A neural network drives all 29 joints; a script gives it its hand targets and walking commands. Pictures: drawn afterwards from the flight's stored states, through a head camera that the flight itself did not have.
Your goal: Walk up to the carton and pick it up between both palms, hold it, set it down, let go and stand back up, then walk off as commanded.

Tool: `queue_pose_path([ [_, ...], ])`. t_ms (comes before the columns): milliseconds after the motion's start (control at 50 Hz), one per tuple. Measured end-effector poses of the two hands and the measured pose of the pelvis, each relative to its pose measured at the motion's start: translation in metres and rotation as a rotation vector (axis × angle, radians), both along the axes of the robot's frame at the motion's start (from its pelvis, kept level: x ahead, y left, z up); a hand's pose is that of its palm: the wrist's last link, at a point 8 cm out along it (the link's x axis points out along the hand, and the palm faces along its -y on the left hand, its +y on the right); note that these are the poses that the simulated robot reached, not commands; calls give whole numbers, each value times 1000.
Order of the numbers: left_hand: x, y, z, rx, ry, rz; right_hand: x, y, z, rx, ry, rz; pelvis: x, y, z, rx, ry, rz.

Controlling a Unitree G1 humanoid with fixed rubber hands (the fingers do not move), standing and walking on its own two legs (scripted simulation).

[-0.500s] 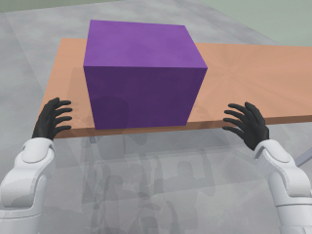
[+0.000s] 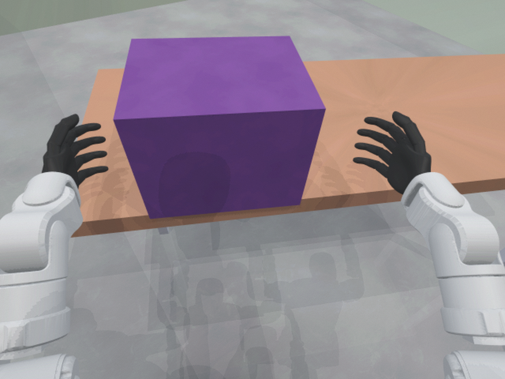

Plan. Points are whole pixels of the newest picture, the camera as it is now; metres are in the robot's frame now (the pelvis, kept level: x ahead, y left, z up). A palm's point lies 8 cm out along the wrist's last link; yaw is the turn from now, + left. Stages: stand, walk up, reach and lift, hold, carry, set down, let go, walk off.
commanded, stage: reach and lift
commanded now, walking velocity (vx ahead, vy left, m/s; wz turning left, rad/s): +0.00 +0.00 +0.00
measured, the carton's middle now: (220, 126) +0.52 +0.08 +0.11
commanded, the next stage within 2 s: none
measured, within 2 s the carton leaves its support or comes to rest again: neither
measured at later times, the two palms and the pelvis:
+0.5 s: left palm (72, 126) +0.41 +0.27 +0.19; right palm (392, 118) +0.44 -0.18 +0.20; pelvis +0.01 +0.00 +0.00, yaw +0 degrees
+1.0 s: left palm (72, 80) +0.46 +0.27 +0.23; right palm (385, 74) +0.50 -0.17 +0.24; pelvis +0.03 +0.00 +0.00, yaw +0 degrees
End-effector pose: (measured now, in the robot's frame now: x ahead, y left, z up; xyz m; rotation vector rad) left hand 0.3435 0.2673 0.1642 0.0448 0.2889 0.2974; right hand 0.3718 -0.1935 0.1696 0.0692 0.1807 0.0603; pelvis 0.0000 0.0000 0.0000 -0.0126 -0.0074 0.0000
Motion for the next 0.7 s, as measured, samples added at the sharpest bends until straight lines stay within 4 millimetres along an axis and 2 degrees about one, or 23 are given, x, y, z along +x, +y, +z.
queue_pose_path([
  [180,19,6,9,-38,4,19,35,10,14,16,22,0,3,-1,0,1,4,0],
  [700,86,3,43,-29,11,-5,98,20,48,56,51,-31,17,-4,1,6,23,0],
])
